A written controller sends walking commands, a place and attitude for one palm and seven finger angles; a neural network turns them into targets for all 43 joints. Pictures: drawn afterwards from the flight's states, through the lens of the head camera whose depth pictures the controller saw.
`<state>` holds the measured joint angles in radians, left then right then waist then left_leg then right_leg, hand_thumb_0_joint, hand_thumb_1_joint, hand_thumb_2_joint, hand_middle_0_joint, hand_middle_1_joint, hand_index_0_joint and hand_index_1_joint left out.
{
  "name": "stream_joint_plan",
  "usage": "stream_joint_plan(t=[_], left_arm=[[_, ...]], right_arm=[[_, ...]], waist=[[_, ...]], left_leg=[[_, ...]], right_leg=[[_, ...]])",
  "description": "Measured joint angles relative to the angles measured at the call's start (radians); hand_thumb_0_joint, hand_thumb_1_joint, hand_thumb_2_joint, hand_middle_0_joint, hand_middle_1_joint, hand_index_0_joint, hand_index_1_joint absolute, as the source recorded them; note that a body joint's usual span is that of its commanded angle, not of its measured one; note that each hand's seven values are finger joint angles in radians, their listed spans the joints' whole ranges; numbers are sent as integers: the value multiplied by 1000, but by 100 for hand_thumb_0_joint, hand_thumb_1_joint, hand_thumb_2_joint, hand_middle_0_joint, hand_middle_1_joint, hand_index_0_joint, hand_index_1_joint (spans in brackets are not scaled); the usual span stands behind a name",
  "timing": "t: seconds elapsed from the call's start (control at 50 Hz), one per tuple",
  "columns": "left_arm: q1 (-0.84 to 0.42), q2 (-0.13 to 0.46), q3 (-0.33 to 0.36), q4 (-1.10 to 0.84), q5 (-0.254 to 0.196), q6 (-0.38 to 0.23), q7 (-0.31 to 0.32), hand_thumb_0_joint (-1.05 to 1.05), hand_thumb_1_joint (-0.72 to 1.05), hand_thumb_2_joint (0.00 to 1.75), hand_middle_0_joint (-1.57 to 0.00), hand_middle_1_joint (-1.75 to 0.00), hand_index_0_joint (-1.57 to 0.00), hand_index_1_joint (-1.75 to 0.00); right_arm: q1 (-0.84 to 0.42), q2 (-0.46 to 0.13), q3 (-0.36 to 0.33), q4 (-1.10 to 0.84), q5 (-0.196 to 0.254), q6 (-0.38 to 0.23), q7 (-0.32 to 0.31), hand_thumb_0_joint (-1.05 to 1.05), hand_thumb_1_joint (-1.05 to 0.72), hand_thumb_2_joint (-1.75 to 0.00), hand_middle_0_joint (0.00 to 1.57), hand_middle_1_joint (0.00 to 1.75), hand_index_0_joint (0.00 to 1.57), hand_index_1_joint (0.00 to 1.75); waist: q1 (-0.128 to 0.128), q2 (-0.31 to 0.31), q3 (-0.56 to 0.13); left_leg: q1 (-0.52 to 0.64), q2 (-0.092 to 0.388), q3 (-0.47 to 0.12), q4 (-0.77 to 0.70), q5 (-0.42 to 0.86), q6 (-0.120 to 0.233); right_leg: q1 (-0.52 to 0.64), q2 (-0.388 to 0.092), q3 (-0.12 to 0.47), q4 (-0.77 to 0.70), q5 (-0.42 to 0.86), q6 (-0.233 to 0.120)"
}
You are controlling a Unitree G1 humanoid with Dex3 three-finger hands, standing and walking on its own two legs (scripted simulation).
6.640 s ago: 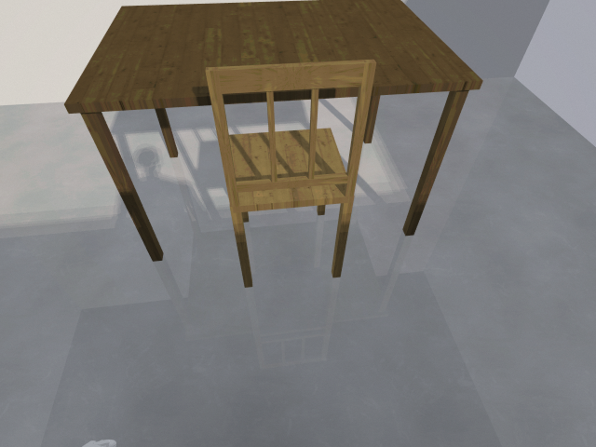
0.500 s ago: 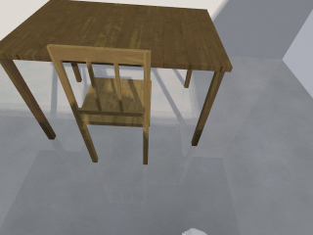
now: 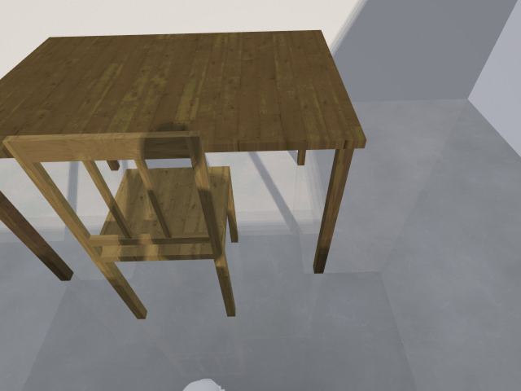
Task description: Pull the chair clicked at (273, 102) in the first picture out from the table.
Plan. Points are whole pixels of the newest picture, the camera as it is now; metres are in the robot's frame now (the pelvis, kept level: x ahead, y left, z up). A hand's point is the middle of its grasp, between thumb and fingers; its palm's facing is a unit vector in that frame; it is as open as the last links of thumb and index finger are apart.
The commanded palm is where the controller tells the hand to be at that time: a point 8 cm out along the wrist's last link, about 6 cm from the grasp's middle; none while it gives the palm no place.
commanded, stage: take the last steps up to it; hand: left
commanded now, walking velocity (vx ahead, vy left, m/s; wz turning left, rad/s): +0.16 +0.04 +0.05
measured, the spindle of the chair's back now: (111, 202) +0.55 +0.39 -0.09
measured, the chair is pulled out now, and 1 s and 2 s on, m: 0.00 0.00 0.00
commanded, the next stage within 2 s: come to a stop and stand still in 0.02 s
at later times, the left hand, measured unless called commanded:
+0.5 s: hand out of the picture +0.05 +0.21 -0.18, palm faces +0.04 -0.97 -0.22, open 7.4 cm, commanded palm none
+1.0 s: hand out of the picture +0.05 +0.19 -0.19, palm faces +0.02 -0.98 -0.22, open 7.4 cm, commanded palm none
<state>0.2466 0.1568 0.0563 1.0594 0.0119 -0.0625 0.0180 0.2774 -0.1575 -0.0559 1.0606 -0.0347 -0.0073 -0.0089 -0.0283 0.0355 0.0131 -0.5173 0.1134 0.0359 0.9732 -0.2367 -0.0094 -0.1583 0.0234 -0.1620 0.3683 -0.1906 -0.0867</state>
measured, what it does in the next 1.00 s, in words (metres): steps on the spot: left foot, then right foot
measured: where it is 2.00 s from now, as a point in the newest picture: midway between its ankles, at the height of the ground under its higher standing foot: outside the picture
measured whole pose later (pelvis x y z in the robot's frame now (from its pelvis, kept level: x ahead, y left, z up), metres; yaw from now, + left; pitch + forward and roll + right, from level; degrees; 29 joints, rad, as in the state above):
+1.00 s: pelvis +0.03 +0.01 -0.01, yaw -2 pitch -1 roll +0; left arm 0.27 0.15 0.02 1.08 0.01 -0.03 0.05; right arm 0.33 -0.18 -0.02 1.07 -0.02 0.01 -0.02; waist 0.00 0.01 0.05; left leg -0.23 0.04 0.03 0.57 -0.32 -0.02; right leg -0.24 -0.03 -0.07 0.55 -0.29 -0.01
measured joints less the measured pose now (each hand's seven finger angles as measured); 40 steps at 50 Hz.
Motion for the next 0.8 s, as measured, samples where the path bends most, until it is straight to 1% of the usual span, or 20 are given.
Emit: stream_joint_plan(t=[0.08, 0.16, 0.18, 0.22, 0.24, 0.28, 0.32, 0.4, 0.44, 0.48, 0.52, 0.54, 0.58, 0.6, 0.64, 0.66, 0.72, 0.8], left_arm=[[53, -13, -11, 27, 4, -1, -7, 0, 93, 90, -20, -30, -20, -30], [103, -22, -15, 55, 7, 5, -7, 0, 92, 90, -20, -30, -20, -30], [114, -24, -16, 63, 6, 8, -4, 0, 92, 90, -20, -30, -20, -30], [138, -31, -23, 79, 1, 19, 5, 0, 91, 90, -20, -30, -20, -30], [141, -30, -27, 90, -2, 28, 11, 0, 91, 90, -20, -30, -20, -30], [138, -23, -35, 106, -7, 47, 23, 1, 91, 90, -20, -30, -20, -30], [128, -23, -41, 110, -10, 67, 27, 1, 91, 90, -20, -30, -20, -30], [85, -22, -35, 78, -5, 95, 25, 1, 91, 90, -20, -30, -20, -30], [62, -15, -24, 51, -2, 103, 23, 1, 91, 90, -20, -30, -20, -30], [40, -4, -13, 24, 0, 107, 23, 1, 91, 90, -20, -30, -20, -30], [22, 8, -6, 1, 2, 104, 23, 1, 91, 90, -20, -30, -20, -30], [16, 13, -4, -7, 3, 100, 24, 1, 91, 90, -20, -30, -20, -30], [15, 26, -5, -20, 6, 83, 24, 0, 91, 90, -20, -30, -20, -30], [14, 28, -8, -17, 9, 74, 25, 0, 91, 90, -20, -30, -20, -30], [17, 20, -18, -7, 10, 73, 22, 0, 91, 90, -20, -30, -20, -30], [24, 15, -21, -5, 9, 72, 20, 0, 91, 90, -20, -30, -20, -30], [43, 2, -26, 2, 7, 70, 14, 0, 91, 90, -20, -30, -20, -30], [39, -17, -26, 8, 5, 66, 5, 1, 90, 90, -20, -30, -20, -30]], right_arm=[[-50, -23, -3, -11, 3, -1, 7, 1, -94, -89, 19, 30, 20, 30], [-88, -25, 7, -16, 7, -8, 11, 1, -93, -89, 19, 30, 20, 30], [-98, -23, 12, -16, 8, -11, 9, 1, -93, -89, 19, 30, 20, 30], [-113, -20, 26, -17, 9, -25, 0, 1, -93, -89, 19, 30, 20, 30], [-122, -10, 31, -13, 10, -31, -7, 1, -92, -89, 19, 30, 20, 30], [-140, 17, 47, -3, 16, -29, -18, 1, -92, -89, 19, 30, 20, 30], [-159, 38, 57, 0, 23, -20, -30, 1, -92, -89, 19, 30, 20, 30], [-192, 62, 46, -17, 28, -3, -43, 0, -92, -89, 20, 30, 20, 30], [-205, 57, 32, -32, 26, 6, -43, -1, -92, -89, 20, 30, 20, 30], [-209, 44, 23, -40, 21, 16, -38, -1, -93, -89, 20, 30, 21, 30], [-202, 27, 15, -38, 15, 25, -31, -1, -92, -89, 20, 30, 21, 30], [-195, 19, 12, -35, 14, 29, -27, -1, -92, -89, 20, 30, 21, 30], [-170, 6, 7, -26, 14, 35, -19, -1, -92, -89, 20, 30, 20, 30], [-159, -1, 5, -19, 18, 40, -16, -1, -92, -89, 20, 30, 20, 30], [-123, -17, 2, -4, 17, 56, -6, 0, -92, -89, 20, 30, 20, 30], [-103, -23, 2, 4, 15, 63, -2, 0, -92, -89, 20, 30, 20, 30], [-51, -35, 6, 22, 11, 61, 5, 0, -91, -89, 19, 30, 20, 30], [11, -47, 9, 35, 11, 48, 1, 1, -91, -89, 19, 30, 20, 30]], waist=[[31, -1, -3], [62, -16, 6], [69, -20, 10], [79, -17, 18], [80, -30, 24], [93, -73, 37], [100, -91, 45], [85, -77, 72], [73, -63, 80], [64, -48, 80], [58, -36, 72], [55, -30, 65], [51, -33, 42], [50, -30, 34], [42, -11, 14], [45, -8, 0], [47, -14, -26], [38, -13, -24]], left_leg=[[25, -8, 11, -146, 9, -6], [99, -34, 28, -284, -13, 1], [129, -42, 31, -333, 5, 1], [204, -46, 32, -449, 143, 7], [219, -54, 38, -454, 113, 17], [242, -79, 64, -448, 44, 33], [261, -92, 87, -471, 31, 42], [262, -92, 101, -516, 68, 48], [248, -82, 101, -521, 83, 46], [231, -71, 98, -517, 93, 39], [215, -62, 92, -509, 100, 30], [207, -59, 89, -502, 101, 24], [187, -61, 84, -473, 96, 10], [178, -60, 79, -452, 79, 2], [179, -62, 47, -426, -14, -5], [177, -67, 33, -401, -48, -5], [188, -80, 9, -333, -73, -2], [227, -83, -4, -318, -90, -7]], right_leg=[[48, 5, 6, -32, -16, 11], [80, -2, 8, -16, -59, 31], [84, -4, 10, -1, -75, 37], [78, -2, 14, 60, -122, 54], [72, -13, 18, 98, -151, 62], [66, -44, 45, 143, -177, 80], [38, -60, 76, 200, -229, 100], [-69, -65, 120, 370, -305, 112], [-124, -64, 132, 444, -319, 116], [-158, -64, 135, 480, -318, 116], [-159, -69, 128, 450, -296, 114], [-146, -72, 123, 408, -269, 113], [-88, -80, 120, 259, -191, 110], [-78, -78, 118, 228, -145, 101], [-62, -68, 102, 217, -131, 81], [-52, -64, 101, 197, -126, 74], [-24, -57, 113, 121, -89, 62], [-15, -51, 107, 75, -61, 58]])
